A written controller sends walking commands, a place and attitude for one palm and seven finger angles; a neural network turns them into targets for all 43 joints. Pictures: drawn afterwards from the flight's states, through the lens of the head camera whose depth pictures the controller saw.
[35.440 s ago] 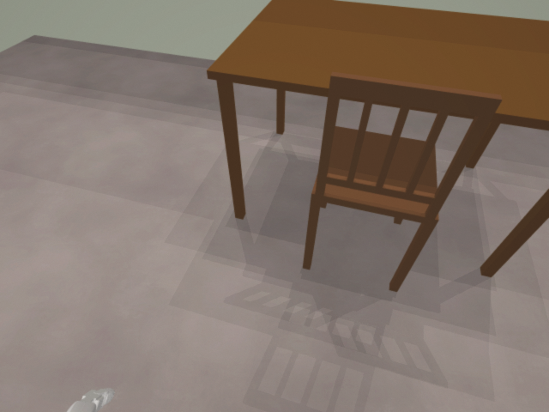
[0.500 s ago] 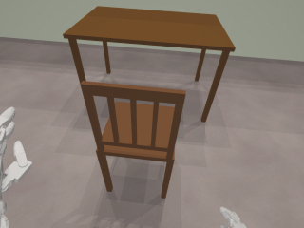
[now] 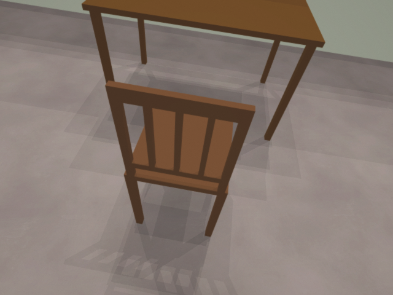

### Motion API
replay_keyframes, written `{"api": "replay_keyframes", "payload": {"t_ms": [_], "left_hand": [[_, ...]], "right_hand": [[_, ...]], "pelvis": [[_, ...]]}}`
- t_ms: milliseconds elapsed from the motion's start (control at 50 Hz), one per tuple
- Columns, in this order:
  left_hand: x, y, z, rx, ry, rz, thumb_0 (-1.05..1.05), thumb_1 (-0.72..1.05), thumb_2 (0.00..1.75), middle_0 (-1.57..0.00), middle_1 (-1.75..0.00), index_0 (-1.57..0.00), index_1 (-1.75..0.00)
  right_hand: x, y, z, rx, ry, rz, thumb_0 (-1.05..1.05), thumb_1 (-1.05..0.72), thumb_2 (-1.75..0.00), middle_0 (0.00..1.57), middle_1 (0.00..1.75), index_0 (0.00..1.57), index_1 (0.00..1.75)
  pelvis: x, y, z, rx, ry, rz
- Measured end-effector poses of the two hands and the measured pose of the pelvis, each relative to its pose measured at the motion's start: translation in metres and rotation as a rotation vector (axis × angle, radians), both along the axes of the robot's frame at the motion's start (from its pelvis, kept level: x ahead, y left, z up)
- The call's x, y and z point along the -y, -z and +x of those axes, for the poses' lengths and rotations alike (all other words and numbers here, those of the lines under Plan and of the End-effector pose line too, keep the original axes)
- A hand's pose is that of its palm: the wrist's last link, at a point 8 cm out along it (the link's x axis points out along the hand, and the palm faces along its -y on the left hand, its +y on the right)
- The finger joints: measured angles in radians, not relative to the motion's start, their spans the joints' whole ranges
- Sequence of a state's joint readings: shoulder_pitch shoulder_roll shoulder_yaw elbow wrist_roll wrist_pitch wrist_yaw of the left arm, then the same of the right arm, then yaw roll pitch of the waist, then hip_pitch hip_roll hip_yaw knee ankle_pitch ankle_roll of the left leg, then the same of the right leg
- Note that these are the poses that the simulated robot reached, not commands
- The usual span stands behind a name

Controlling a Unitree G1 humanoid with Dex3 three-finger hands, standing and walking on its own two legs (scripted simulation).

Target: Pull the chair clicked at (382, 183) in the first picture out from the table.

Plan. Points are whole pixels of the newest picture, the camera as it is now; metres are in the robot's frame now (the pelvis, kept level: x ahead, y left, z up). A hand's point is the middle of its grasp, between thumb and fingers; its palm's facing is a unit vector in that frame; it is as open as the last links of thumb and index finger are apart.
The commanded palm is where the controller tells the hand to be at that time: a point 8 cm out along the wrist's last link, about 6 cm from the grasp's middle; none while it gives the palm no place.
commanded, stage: let the arm hang, fingers relaxed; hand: left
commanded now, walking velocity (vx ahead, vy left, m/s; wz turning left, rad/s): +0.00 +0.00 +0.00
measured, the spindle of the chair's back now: (178, 143) +0.54 +0.09 -0.08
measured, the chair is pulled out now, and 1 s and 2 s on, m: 0.58 0.58 0.58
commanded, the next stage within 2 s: look to check the result in 0.72 s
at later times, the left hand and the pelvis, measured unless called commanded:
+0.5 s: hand out of the picture +0.01 +0.16 -0.17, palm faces +0.00 -0.98 -0.18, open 7.3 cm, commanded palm none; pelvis +0.01 +0.00 +0.01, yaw -2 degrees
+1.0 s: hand out of the picture +0.01 +0.16 -0.17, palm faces +0.00 -0.98 -0.19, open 7.3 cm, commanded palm none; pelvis +0.01 -0.01 +0.01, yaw -2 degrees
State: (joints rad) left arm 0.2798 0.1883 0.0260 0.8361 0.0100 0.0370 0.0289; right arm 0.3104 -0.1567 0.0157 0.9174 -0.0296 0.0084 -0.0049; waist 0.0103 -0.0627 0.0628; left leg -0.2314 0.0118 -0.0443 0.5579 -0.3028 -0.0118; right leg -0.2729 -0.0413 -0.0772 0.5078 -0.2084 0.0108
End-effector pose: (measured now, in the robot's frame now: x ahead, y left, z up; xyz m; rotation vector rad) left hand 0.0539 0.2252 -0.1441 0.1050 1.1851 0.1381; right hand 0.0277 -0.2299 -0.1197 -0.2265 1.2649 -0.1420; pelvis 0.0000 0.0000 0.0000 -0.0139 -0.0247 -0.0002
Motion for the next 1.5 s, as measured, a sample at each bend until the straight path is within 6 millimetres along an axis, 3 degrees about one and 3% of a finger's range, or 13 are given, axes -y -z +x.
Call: {"api": "replay_keyframes", "payload": {"t_ms": [140, 260, 500, 980, 1500], "left_hand": [[-0.021, -0.008, -0.045, -0.172, 0.003, 0.070, -0.02, 0.96, 0.89, -0.20, -0.30, -0.20, -0.30], [-0.022, -0.014, -0.062, -0.237, -0.007, 0.092, 0.00, 0.92, 0.89, -0.20, -0.30, -0.20, -0.30], [0.014, -0.005, -0.045, -0.209, 0.019, 0.025, 0.01, 0.92, 0.89, -0.20, -0.30, -0.20, -0.30], [0.016, -0.006, -0.044, -0.225, 0.012, 0.030, 0.01, 0.92, 0.89, -0.20, -0.30, -0.20, -0.30], [0.019, -0.007, -0.041, -0.235, 0.010, 0.033, 0.01, 0.92, 0.89, -0.20, -0.30, -0.20, -0.30]], "right_hand": [[-0.009, 0.013, -0.030, -0.083, 0.054, 0.051, 0.01, -0.91, -0.90, 0.20, 0.30, 0.20, 0.30], [-0.020, 0.020, -0.045, -0.127, 0.073, 0.095, 0.01, -0.91, -0.90, 0.20, 0.30, 0.20, 0.30], [-0.024, 0.021, -0.052, -0.140, 0.107, 0.109, 0.01, -0.91, -0.90, 0.20, 0.30, 0.20, 0.30], [-0.026, 0.021, -0.064, -0.182, 0.128, 0.116, 0.01, -0.91, -0.90, 0.20, 0.30, 0.20, 0.30], [-0.021, 0.022, -0.051, -0.174, 0.118, 0.114, 0.01, -0.91, -0.90, 0.20, 0.30, 0.20, 0.30]], "pelvis": [[-0.003, -0.003, 0.003, -0.003, 0.009, 0.001], [-0.002, -0.005, 0.005, -0.006, 0.016, 0.010], [0.003, -0.005, 0.009, 0.002, 0.030, 0.016], [0.006, -0.006, 0.009, -0.002, 0.035, 0.018], [0.011, -0.006, 0.012, -0.006, 0.034, 0.019]]}}
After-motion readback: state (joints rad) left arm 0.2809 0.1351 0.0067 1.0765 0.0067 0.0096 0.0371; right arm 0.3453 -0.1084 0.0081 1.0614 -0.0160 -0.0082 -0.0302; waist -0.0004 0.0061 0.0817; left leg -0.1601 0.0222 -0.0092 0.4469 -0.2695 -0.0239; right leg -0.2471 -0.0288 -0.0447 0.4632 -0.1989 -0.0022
